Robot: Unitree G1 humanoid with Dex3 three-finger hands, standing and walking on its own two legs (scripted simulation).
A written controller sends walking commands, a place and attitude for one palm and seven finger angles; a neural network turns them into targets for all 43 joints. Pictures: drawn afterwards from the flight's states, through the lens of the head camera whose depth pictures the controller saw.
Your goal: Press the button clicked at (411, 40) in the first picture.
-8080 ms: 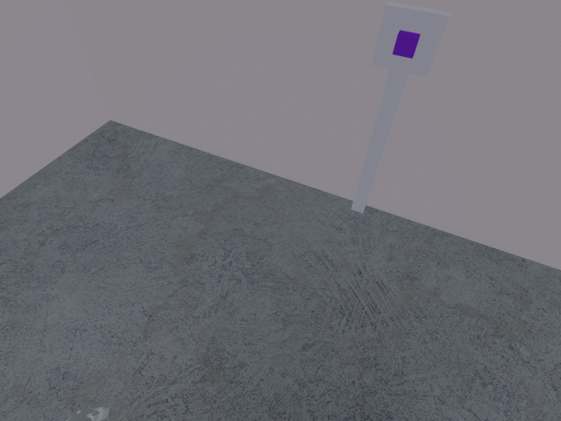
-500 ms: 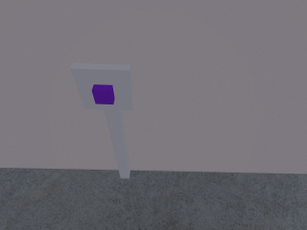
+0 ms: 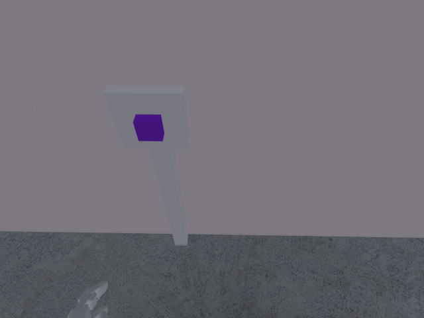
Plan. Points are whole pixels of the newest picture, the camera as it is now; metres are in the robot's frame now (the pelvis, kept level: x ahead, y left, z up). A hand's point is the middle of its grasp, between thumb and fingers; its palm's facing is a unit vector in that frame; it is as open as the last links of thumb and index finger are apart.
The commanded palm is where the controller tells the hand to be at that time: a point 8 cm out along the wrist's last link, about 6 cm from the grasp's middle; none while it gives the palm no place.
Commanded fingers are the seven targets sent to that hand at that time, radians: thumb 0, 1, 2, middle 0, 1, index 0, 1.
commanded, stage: raise the hand and make a fist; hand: left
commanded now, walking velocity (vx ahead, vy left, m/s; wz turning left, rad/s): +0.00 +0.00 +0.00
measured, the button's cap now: (149, 127) +0.53 +0.18 +0.05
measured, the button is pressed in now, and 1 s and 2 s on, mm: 0 0 0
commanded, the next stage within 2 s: aim a knuckle at the button in 1.86 s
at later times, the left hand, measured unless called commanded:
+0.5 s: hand (126, 300) +0.16 +0.16 -0.02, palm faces +0.02 -1.00 -0.05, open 3.9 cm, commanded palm +0.13 +0.22 -0.02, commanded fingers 0.00 0.90 0.90 -1.11 -1.29 -1.11 -1.29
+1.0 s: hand (111, 278) +0.19 +0.19 +0.00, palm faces +0.03 -1.00 -0.05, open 3.1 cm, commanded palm +0.16 +0.25 +0.02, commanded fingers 0.00 0.90 0.90 -1.30 -1.50 -1.30 -1.50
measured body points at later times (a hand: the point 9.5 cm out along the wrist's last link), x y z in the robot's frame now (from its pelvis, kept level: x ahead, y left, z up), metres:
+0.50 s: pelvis -0.04 -0.02 -0.09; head +0.03 -0.01 +0.36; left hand +0.15 +0.22 -0.02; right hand +0.18 -0.22 -0.15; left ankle -0.03 +0.13 -0.73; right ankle +0.00 -0.14 -0.73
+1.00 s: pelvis -0.02 +0.00 -0.06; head +0.03 +0.01 +0.39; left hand +0.18 +0.24 +0.01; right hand +0.16 -0.25 -0.12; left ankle -0.03 +0.13 -0.73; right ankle -0.01 -0.14 -0.73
